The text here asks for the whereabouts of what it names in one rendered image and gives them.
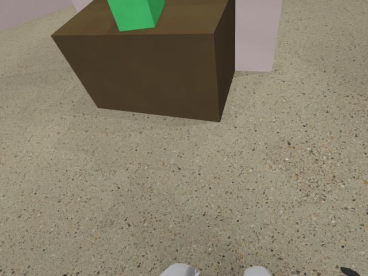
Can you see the carton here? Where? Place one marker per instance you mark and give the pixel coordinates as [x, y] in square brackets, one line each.
[136, 14]

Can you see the pedestal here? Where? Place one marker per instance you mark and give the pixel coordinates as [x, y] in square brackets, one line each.
[183, 67]

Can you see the robot left thigh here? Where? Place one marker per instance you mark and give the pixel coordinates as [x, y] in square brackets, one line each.
[180, 269]

